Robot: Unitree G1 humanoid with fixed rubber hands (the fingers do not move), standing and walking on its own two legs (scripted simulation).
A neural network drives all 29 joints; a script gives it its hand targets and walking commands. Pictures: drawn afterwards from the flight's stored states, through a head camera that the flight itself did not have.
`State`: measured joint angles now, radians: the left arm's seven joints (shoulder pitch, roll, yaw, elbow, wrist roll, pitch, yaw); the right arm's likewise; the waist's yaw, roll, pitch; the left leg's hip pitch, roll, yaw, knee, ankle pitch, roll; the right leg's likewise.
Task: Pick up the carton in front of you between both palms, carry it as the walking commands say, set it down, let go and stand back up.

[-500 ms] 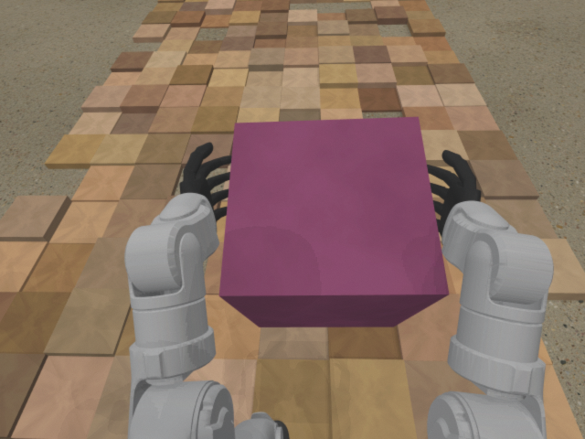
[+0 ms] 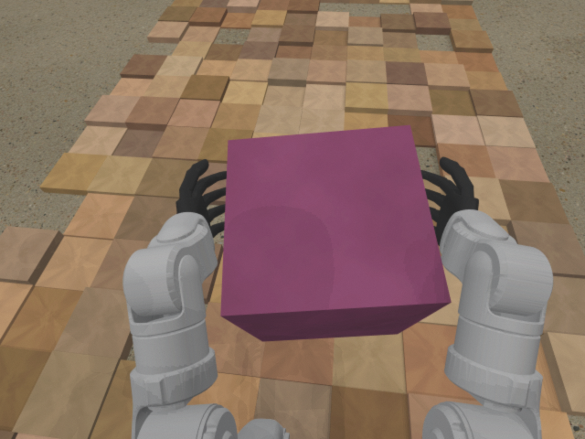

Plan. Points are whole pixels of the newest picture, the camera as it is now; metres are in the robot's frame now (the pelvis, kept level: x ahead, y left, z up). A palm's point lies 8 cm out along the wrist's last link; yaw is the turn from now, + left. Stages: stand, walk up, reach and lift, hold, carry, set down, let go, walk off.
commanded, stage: carry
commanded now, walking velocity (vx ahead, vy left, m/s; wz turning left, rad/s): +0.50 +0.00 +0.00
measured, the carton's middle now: (324, 250) +0.35 +0.03 +0.05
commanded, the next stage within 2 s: none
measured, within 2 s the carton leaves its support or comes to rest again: neither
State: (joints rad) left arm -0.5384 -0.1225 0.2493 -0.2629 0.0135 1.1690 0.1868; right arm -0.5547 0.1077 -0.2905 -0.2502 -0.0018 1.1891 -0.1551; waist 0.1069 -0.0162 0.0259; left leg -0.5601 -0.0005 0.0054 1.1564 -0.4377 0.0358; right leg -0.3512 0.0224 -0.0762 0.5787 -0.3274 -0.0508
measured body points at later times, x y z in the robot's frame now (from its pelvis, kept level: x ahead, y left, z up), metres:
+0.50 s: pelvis +0.34 +0.07 -0.01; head +0.41 +0.08 +0.43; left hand +0.72 +0.18 +0.08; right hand +0.67 -0.12 +0.08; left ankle +0.31 +0.10 -0.76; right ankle +0.39 -0.08 -0.69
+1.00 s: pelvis +0.67 +0.08 +0.00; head +0.70 +0.08 +0.45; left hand +0.95 +0.35 +0.15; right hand +1.06 +0.06 +0.14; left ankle +0.75 +0.22 -0.71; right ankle +0.61 -0.05 -0.73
